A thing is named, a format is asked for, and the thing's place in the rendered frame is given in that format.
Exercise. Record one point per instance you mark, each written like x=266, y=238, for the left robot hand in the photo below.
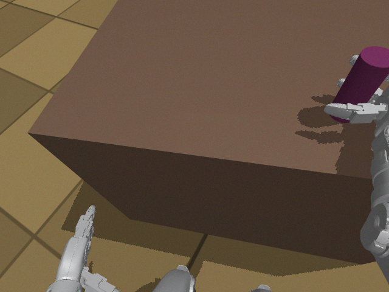
x=73, y=261

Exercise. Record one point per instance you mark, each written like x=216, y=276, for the right robot hand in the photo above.
x=377, y=108

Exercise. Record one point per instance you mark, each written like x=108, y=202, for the can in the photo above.
x=367, y=74

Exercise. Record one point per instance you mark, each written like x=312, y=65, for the right robot arm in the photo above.
x=374, y=234

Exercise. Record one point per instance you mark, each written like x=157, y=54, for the left robot arm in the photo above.
x=65, y=286

